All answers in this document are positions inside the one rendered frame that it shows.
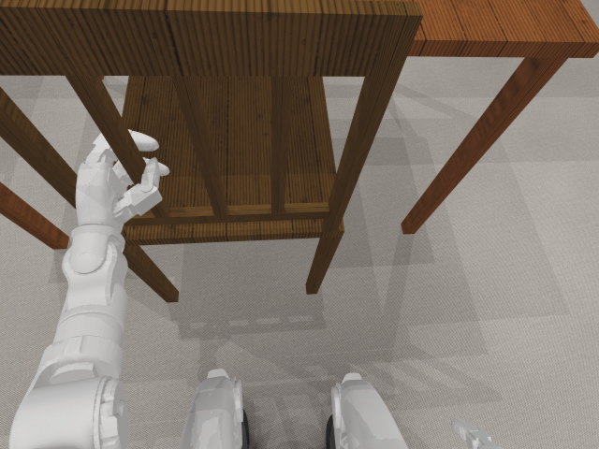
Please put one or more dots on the table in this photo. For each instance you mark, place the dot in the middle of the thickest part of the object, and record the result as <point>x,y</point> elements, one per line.
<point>545,32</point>

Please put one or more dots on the robot left hand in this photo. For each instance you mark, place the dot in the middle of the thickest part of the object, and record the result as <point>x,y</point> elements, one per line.
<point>99,186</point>

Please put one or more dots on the chair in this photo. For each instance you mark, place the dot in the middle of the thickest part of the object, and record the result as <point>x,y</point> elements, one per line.
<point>232,91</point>

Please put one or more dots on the left robot forearm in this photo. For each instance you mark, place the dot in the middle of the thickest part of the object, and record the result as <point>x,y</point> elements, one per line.
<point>88,337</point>

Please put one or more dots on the right robot shin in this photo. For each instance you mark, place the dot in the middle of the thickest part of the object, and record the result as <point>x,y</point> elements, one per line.
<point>341,438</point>

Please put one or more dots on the robot right thigh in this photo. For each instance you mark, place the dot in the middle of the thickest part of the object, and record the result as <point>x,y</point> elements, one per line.
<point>358,409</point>

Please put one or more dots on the robot right hand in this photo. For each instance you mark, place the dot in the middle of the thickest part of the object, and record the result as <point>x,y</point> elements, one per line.
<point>475,437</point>

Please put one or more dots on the robot left upper arm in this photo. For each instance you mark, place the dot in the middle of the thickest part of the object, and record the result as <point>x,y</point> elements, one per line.
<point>84,414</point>

